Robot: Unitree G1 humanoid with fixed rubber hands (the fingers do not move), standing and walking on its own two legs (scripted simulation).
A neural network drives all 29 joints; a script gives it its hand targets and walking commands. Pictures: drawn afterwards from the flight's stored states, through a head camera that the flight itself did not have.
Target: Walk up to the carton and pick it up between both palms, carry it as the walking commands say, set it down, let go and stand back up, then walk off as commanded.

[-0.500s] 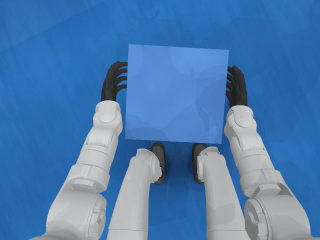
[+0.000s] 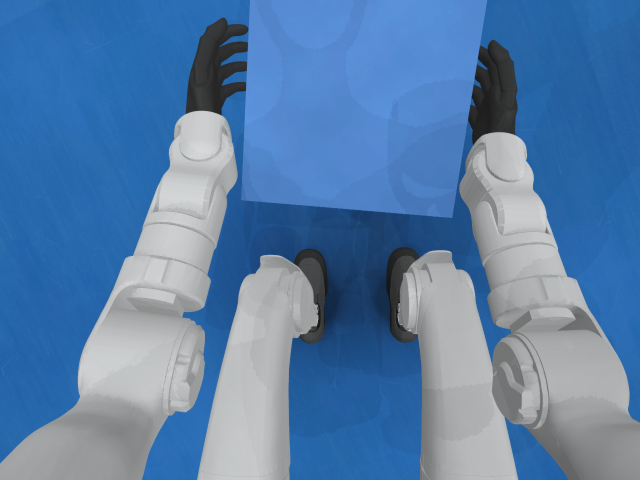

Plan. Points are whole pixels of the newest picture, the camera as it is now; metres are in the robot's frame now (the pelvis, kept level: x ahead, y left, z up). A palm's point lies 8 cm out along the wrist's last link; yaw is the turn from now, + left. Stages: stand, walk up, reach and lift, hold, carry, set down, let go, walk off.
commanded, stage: set down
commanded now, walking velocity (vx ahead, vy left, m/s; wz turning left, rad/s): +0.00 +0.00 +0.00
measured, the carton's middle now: (346, 115) +0.48 -0.01 -0.23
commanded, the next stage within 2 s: none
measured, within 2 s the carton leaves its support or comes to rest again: rests again in 1.80 s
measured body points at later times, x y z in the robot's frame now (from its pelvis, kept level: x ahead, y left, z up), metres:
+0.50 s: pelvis -0.01 +0.00 -0.07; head +0.36 +0.00 +0.17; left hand +0.53 +0.14 -0.25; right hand +0.50 -0.16 -0.27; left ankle +0.12 +0.07 -0.53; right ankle +0.12 -0.13 -0.53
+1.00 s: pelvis +0.00 -0.01 -0.14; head +0.38 +0.00 +0.08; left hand +0.58 +0.14 -0.32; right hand +0.56 -0.16 -0.33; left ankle +0.12 +0.07 -0.53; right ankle +0.12 -0.13 -0.53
